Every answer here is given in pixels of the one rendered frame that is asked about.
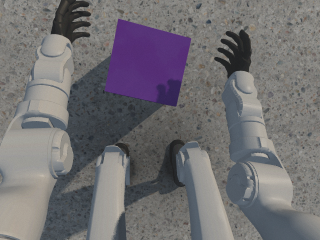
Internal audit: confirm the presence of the right robot hand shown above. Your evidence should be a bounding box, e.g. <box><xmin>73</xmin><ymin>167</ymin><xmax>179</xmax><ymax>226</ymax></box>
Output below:
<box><xmin>214</xmin><ymin>29</ymin><xmax>252</xmax><ymax>78</ymax></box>

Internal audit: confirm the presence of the robot left upper arm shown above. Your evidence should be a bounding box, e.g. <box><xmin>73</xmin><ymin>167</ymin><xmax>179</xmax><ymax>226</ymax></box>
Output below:
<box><xmin>0</xmin><ymin>127</ymin><xmax>74</xmax><ymax>240</ymax></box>

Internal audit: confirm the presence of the robot left forearm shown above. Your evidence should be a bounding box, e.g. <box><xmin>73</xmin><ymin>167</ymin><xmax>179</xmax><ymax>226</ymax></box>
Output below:
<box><xmin>0</xmin><ymin>34</ymin><xmax>75</xmax><ymax>175</ymax></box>

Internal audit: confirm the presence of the left robot hand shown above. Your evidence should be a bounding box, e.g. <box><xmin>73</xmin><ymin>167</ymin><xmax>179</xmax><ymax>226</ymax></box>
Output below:
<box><xmin>51</xmin><ymin>0</ymin><xmax>91</xmax><ymax>44</ymax></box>

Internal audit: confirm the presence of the robot right forearm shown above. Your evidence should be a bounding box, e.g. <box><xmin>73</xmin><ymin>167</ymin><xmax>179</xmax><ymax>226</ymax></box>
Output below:
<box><xmin>221</xmin><ymin>71</ymin><xmax>293</xmax><ymax>196</ymax></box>

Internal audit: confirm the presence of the robot right upper arm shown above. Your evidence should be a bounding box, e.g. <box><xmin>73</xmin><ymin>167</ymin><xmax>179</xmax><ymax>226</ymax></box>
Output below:
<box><xmin>225</xmin><ymin>161</ymin><xmax>320</xmax><ymax>240</ymax></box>

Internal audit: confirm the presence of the robot left foot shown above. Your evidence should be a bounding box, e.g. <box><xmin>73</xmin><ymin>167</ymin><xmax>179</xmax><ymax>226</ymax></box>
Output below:
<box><xmin>115</xmin><ymin>143</ymin><xmax>130</xmax><ymax>188</ymax></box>

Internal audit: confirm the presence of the robot left shin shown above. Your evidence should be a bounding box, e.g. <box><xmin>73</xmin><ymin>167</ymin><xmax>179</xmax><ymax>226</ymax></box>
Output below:
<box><xmin>95</xmin><ymin>145</ymin><xmax>125</xmax><ymax>175</ymax></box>

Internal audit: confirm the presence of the carton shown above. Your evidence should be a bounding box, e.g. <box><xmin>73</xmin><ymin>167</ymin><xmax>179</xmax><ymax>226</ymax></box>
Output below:
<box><xmin>104</xmin><ymin>19</ymin><xmax>191</xmax><ymax>107</ymax></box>

